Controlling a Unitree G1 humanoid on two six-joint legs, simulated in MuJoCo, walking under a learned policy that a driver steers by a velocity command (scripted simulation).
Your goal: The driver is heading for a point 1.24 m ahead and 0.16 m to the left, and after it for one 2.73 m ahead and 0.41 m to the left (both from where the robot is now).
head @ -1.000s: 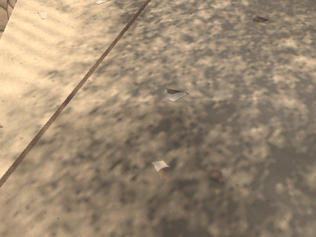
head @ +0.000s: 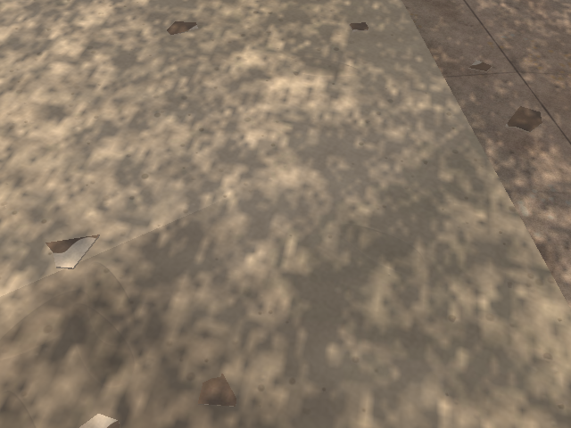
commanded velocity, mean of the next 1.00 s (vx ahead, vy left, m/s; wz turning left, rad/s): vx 0.31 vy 0.00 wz -0.08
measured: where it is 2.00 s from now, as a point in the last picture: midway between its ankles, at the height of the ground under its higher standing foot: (272, 251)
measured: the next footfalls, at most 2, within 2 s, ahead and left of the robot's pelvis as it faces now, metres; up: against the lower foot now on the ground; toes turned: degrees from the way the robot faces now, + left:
right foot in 0.20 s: +0.05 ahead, -0.14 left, +0.00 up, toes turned +0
left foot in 0.64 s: +0.26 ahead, +0.12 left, +0.00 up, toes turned +1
